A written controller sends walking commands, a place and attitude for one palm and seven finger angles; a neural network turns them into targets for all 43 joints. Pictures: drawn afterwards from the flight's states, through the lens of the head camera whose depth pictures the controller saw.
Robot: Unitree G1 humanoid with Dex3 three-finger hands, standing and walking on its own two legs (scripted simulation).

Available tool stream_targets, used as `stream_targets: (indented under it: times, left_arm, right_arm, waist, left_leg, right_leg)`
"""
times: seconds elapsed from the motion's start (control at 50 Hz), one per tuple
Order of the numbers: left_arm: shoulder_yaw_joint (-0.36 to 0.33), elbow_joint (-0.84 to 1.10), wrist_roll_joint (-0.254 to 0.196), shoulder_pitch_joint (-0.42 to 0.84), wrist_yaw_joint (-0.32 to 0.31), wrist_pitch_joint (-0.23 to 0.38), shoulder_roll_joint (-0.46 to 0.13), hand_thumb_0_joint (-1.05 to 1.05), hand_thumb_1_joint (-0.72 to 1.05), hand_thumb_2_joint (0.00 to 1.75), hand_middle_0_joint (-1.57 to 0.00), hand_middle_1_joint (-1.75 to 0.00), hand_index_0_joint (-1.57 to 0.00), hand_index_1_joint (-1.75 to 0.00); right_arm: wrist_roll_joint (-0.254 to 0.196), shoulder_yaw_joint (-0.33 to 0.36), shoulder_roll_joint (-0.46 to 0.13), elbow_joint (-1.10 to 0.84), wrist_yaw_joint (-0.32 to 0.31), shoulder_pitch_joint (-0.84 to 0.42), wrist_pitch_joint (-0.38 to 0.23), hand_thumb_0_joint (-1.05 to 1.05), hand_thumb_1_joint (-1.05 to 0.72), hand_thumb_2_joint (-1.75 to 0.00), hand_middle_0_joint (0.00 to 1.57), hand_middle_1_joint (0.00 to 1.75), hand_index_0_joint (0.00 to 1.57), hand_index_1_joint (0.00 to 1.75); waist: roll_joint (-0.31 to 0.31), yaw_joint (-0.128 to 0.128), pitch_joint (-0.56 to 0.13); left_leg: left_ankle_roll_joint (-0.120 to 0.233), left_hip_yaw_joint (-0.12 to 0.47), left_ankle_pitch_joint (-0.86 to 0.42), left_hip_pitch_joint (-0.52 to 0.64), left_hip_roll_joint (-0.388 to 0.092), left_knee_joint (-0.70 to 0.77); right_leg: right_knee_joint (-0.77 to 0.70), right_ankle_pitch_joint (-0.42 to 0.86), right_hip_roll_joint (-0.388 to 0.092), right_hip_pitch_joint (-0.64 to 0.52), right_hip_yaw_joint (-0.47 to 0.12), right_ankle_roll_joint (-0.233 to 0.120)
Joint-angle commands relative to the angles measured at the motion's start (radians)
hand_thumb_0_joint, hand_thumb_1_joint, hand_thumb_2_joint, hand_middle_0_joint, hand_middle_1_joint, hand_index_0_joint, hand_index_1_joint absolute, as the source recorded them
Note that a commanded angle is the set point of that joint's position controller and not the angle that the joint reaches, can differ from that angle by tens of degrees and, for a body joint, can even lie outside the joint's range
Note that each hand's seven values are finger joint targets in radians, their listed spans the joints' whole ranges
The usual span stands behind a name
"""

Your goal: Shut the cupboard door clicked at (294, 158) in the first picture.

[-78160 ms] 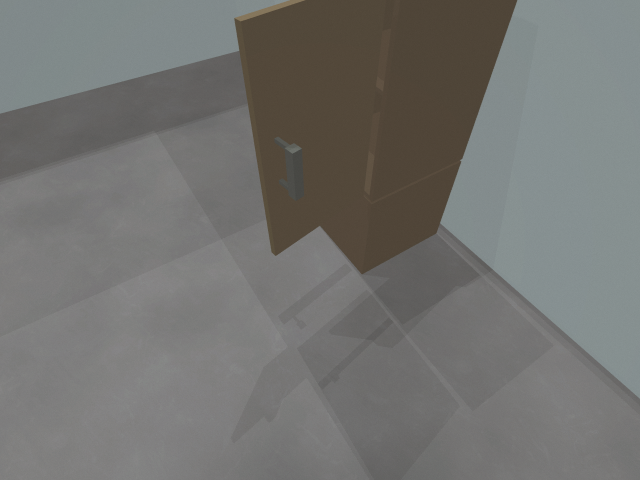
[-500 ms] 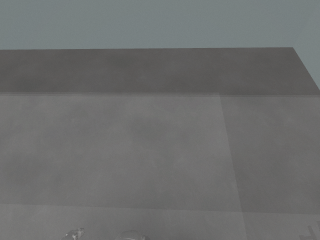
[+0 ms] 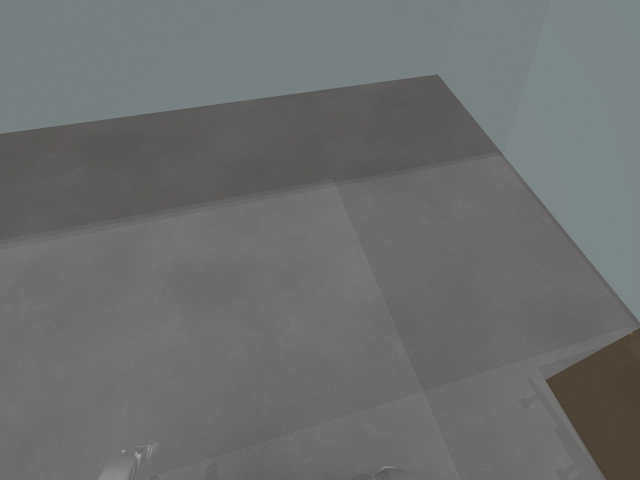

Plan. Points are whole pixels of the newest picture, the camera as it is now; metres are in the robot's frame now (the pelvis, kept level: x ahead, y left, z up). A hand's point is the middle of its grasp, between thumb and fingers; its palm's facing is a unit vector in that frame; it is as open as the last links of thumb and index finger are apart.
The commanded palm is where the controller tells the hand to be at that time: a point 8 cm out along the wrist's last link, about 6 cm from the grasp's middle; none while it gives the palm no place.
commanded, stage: turn to face it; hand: left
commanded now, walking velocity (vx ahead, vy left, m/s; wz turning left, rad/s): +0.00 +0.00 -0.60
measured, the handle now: out of the picture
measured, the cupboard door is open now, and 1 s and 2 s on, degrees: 6 6 6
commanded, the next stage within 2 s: take the last steps up to it in 1.74 s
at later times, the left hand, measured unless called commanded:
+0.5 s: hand (200, 457) +0.16 +0.18 -0.18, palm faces -0.25 -0.95 -0.21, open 7.4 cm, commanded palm none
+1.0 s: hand (260, 420) +0.21 +0.10 -0.16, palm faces -0.53 -0.81 -0.25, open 7.4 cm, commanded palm none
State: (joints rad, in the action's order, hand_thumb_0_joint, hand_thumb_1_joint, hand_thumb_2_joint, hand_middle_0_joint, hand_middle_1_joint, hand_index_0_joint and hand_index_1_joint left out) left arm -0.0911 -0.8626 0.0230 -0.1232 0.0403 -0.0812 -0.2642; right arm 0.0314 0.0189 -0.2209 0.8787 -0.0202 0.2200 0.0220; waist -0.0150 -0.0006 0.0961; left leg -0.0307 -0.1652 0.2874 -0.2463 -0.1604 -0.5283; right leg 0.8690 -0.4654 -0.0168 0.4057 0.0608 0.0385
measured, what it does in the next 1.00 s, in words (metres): steps on the spot, turning right: right foot, then left foot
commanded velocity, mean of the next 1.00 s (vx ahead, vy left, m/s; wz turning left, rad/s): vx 0.00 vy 0.00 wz -0.60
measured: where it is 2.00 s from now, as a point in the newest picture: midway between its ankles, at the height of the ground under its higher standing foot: outside the picture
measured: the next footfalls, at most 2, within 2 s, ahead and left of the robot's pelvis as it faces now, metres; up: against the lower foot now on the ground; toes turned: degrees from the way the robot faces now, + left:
right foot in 0.08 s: +0.03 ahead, -0.14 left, +0.00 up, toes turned -8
left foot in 0.42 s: +0.12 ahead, +0.11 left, +0.00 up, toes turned -11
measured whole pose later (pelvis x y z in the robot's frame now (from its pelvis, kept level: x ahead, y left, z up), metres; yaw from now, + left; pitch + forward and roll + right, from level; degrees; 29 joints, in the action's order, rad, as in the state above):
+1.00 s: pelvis +0.03 -0.03 +0.00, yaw -34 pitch +2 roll +0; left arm -0.05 -0.89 0.03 -0.19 0.01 -0.05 -0.22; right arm 0.01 0.05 -0.27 0.87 -0.01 0.16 0.06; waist 0.00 0.01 0.07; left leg -0.09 -0.04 0.42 -0.46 -0.06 -0.88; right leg 0.52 -0.27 0.02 0.28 -0.07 -0.01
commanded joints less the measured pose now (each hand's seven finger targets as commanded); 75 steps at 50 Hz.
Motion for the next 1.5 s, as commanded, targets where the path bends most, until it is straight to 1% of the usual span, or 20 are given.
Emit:
stream_targets:
  times: [0.0, 0.04, 0.06, 0.08, 0.34, 0.4, 0.42, 0.5, 0.68, 0.72, 0.74, 0.84, 1.0, 1.02, 1.06, 1.14, 1.36, 1.38, 1.42, 1.48]
  left_arm:
    - [-0.003, 0.083, -0.005, -0.014, 0.003, 0.035, -0.053, 0.00, 0.90, 0.90, -0.20, -0.30, -0.20, -0.30]
    - [-0.024, 0.049, 0.005, -0.133, -0.009, 0.050, -0.149, 0.00, 0.90, 0.90, -0.20, -0.30, -0.20, -0.30]
    - [-0.042, 0.034, 0.008, -0.176, -0.024, 0.059, -0.254, 0.00, 0.90, 0.90, -0.20, -0.30, -0.20, -0.30]
    - [-0.039, 0.030, -0.006, -0.215, -0.033, 0.055, -0.275, 0.00, 0.90, 0.90, -0.20, -0.30, -0.20, -0.30]
    - [-0.027, 0.068, 0.000, -0.008, -0.043, 0.045, -0.181, 0.00, 0.90, 0.90, -0.20, -0.30, -0.20, -0.30]
    - [-0.004, 0.109, -0.015, -0.039, -0.025, 0.037, -0.075, 0.00, 0.90, 0.90, -0.20, -0.30, -0.20, -0.30]
    - [-0.007, 0.110, -0.004, -0.020, -0.024, 0.035, -0.099, 0.00, 0.90, 0.90, -0.20, -0.30, -0.20, -0.30]
    - [-0.015, 0.076, -0.005, -0.019, 0.002, 0.023, -0.067, 0.00, 0.90, 0.90, -0.20, -0.30, -0.20, -0.30]
    - [-0.010, 0.059, -0.004, -0.078, 0.003, 0.038, -0.069, 0.00, 0.90, 0.90, -0.20, -0.30, -0.20, -0.30]
    - [-0.042, 0.036, 0.010, -0.165, -0.021, 0.060, -0.244, 0.00, 0.90, 0.90, -0.20, -0.30, -0.20, -0.30]
    - [-0.039, 0.026, -0.006, -0.215, -0.031, 0.057, -0.276, 0.00, 0.90, 0.90, -0.20, -0.30, -0.20, -0.30]
    - [-0.017, 0.062, -0.001, -0.042, -0.049, 0.061, -0.166, 0.00, 0.90, 0.90, -0.20, -0.30, -0.20, -0.30]
    - [-0.026, 0.054, -0.001, -0.024, -0.044, 0.049, -0.192, 0.00, 0.90, 0.90, -0.20, -0.30, -0.20, -0.30]
    - [-0.024, 0.056, -0.004, -0.005, -0.043, 0.045, -0.176, 0.00, 0.90, 0.90, -0.20, -0.30, -0.20, -0.30]
    - [-0.003, 0.087, -0.021, -0.065, -0.029, 0.035, -0.069, 0.00, 0.90, 0.90, -0.20, -0.30, -0.20, -0.30]
    - [-0.019, 0.065, -0.003, -0.018, -0.006, 0.032, -0.094, 0.00, 0.90, 0.90, -0.20, -0.30, -0.20, -0.30]
    - [0.002, 0.059, -0.004, -0.017, -0.001, 0.038, -0.048, 0.00, 0.90, 0.90, -0.20, -0.30, -0.20, -0.30]
    - [-0.004, 0.041, -0.002, -0.075, -0.004, 0.045, -0.075, 0.00, 0.90, 0.90, -0.20, -0.30, -0.20, -0.30]
    - [-0.034, 0.003, 0.007, -0.182, -0.032, 0.065, -0.251, 0.00, 0.90, 0.90, -0.20, -0.30, -0.20, -0.30]
    - [-0.022, 0.005, -0.004, -0.129, -0.058, 0.066, -0.192, 0.00, 0.90, 0.90, -0.20, -0.30, -0.20, -0.30]
  right_arm:
    - [-0.002, 0.077, -0.242, -0.046, -0.007, 0.018, -0.013, 0.00, -0.90, -0.90, 0.20, 0.30, 0.20, 0.30]
    - [-0.016, 0.076, -0.196, -0.064, 0.003, -0.001, -0.008, 0.00, -0.90, -0.90, 0.20, 0.30, 0.20, 0.30]
    - [-0.020, 0.052, -0.113, -0.117, 0.006, -0.053, -0.007, 0.00, -0.90, -0.90, 0.20, 0.30, 0.20, 0.30]
    - [-0.019, 0.045, -0.139, -0.135, -0.005, -0.091, 0.008, 0.00, -0.90, -0.90, 0.20, 0.30, 0.20, 0.30]
    - [-0.027, 0.043, -0.112, -0.067, -0.007, 0.034, -0.009, 0.00, -0.90, -0.90, 0.20, 0.30, 0.20, 0.30]
    - [-0.002, 0.072, -0.297, -0.073, -0.018, 0.114, -0.026, 0.00, -0.90, -0.90, 0.20, 0.30, 0.20, 0.30]
    - [0.003, 0.068, -0.285, -0.076, -0.021, 0.091, -0.027, 0.00, -0.90, -0.90, 0.20, 0.30, 0.20, 0.30]
    - [0.006, 0.051, -0.209, -0.096, -0.023, -0.020, -0.026, 0.00, -0.90, -0.90, 0.20, 0.30, 0.20, 0.30]
    - [-0.006, 0.080, -0.242, -0.059, -0.004, -0.009, -0.008, 0.00, -0.90, -0.90, 0.20, 0.30, 0.20, 0.30]
    - [-0.018, 0.057, -0.121, -0.117, 0.008, -0.047, -0.003, 0.00, -0.90, -0.90, 0.20, 0.30, 0.20, 0.30]
    - [-0.017, 0.048, -0.141, -0.140, 0.001, -0.104, 0.009, 0.00, -0.90, -0.90, 0.20, 0.30, 0.20, 0.30]
    - [-0.016, 0.049, -0.133, -0.078, 0.000, -0.060, 0.007, 0.00, -0.90, -0.90, 0.20, 0.30, 0.20, 0.30]
    - [-0.028, 0.043, -0.116, -0.075, -0.006, 0.002, -0.006, 0.00, -0.90, -0.90, 0.20, 0.30, 0.20, 0.30]
    - [-0.028, 0.045, -0.124, -0.060, -0.008, 0.048, -0.013, 0.00, -0.90, -0.90, 0.20, 0.30, 0.20, 0.30]
    - [-0.004, 0.070, -0.290, -0.065, -0.015, 0.084, -0.029, 0.00, -0.90, -0.90, 0.20, 0.30, 0.20, 0.30]
    - [0.005, 0.050, -0.217, -0.092, -0.024, 0.000, -0.031, 0.00, -0.90, -0.90, 0.20, 0.30, 0.20, 0.30]
    - [-0.002, 0.075, -0.238, -0.031, -0.006, 0.037, -0.014, 0.00, -0.90, -0.90, 0.20, 0.30, 0.20, 0.30]
    - [-0.009, 0.077, -0.233, -0.034, -0.003, 0.020, -0.012, 0.00, -0.90, -0.90, 0.20, 0.30, 0.20, 0.30]
    - [-0.020, 0.047, -0.108, -0.096, 0.007, -0.032, -0.008, 0.00, -0.90, -0.90, 0.20, 0.30, 0.20, 0.30]
    - [-0.019, 0.042, -0.137, -0.075, -0.015, -0.064, 0.005, 0.00, -0.90, -0.90, 0.20, 0.30, 0.20, 0.30]
  waist:
    - [-0.195, -0.007, -0.152]
    - [0.023, 0.054, -0.193]
    - [0.328, 0.084, -0.167]
    - [0.250, 0.107, -0.164]
    - [0.173, -0.036, -0.155]
    - [-0.294, -0.055, -0.180]
    - [-0.235, -0.051, -0.164]
    - [-0.186, -0.004, -0.127]
    - [-0.154, 0.019, -0.157]
    - [0.318, 0.072, -0.146]
    - [0.258, 0.107, -0.139]
    - [0.194, 0.004, -0.157]
    - [0.171, -0.020, -0.167]
    - [0.149, -0.043, -0.176]
    - [-0.293, -0.034, -0.202]
    - [-0.169, -0.006, -0.117]
    - [-0.189, -0.010, -0.165]
    - [-0.144, 0.021, -0.180]
    - [0.298, 0.077, -0.177]
    - [0.305, 0.051, -0.155]
  left_leg:
    - [0.103, 0.071, -0.431, 0.101, -0.190, 0.035]
    - [0.005, -0.015, -0.157, -0.104, -0.095, -0.205]
    - [-0.050, -0.035, 0.352, -0.369, 0.066, -0.447]
    - [-0.043, 0.116, 0.366, -0.378, 0.063, -0.586]
    - [-0.045, 0.118, -0.010, -0.021, 0.132, -0.032]
    - [0.170, 0.538, -0.224, 0.183, -0.327, 0.251]
    - [0.218, 0.540, -0.254, 0.126, -0.350, 0.235]
    - [0.160, 0.224, -0.386, 0.087, -0.183, 0.178]
    - [0.074, 0.054, -0.272, 0.010, -0.164, -0.018]
    - [-0.050, -0.047, 0.322, -0.368, 0.055, -0.400]
    - [-0.043, 0.103, 0.357, -0.375, 0.061, -0.549]
    - [-0.063, 0.145, 0.141, -0.323, 0.060, -0.549]
    - [-0.048, 0.118, 0.036, -0.079, 0.138, -0.080]
    - [-0.043, 0.125, -0.065, 0.027, 0.130, 0.056]
    - [0.114, 0.497, -0.219, 0.224, -0.256, 0.239]
    - [0.176, 0.318, -0.439, 0.093, -0.222, 0.194]
    - [0.105, 0.065, -0.461, 0.112, -0.180, 0.034]
    - [0.063, 0.040, -0.378, 0.044, -0.152, -0.049]
    - [-0.047, -0.027, 0.349, -0.354, 0.073, -0.440]
    - [-0.047, 0.170, 0.274, -0.439, 0.052, -0.650]
  right_leg:
    - [-0.270, 0.148, 0.030, -0.134, 0.054, -0.022]
    - [-0.489, 0.413, -0.106, -0.400, -0.113, -0.080]
    - [-0.530, 0.730, -0.348, -0.473, -0.440, -0.194]
    - [-0.524, 0.773, -0.392, -0.387, -0.461, -0.264]
    - [-0.402, 0.547, -0.155, -0.133, -0.372, -0.167]
    - [0.069, -0.174, 0.078, 0.168, -0.091, -0.016]
    - [0.227, -0.175, 0.035, 0.171, -0.124, -0.012]
    - [0.247, -0.037, -0.010, 0.125, -0.058, 0.014]
    - [-0.364, 0.224, 0.033, -0.222, 0.054, -0.028]
    - [-0.561, 0.563, -0.327, -0.448, -0.446, -0.178]
    - [-0.562, 0.611, -0.394, -0.339, -0.487, -0.257]
    - [-0.480, 0.690, -0.210, -0.286, -0.297, -0.221]
    - [-0.420, 0.594, -0.165, -0.190, -0.395, -0.184]
    - [-0.375, 0.533, -0.133, -0.131, -0.378, -0.141]
    - [-0.045, -0.059, 0.088, 0.151, -0.150, -0.026]
    - [0.318, -0.057, -0.001, 0.169, -0.100, 0.010]
    - [-0.280, 0.159, 0.033, -0.134, 0.053, -0.023]
    - [-0.418, 0.284, 0.017, -0.255, 0.028, -0.037]
    - [-0.518, 0.810, -0.366, -0.479, -0.425, -0.207]
    - [-0.479, 0.856, -0.307, -0.415, -0.382, -0.266]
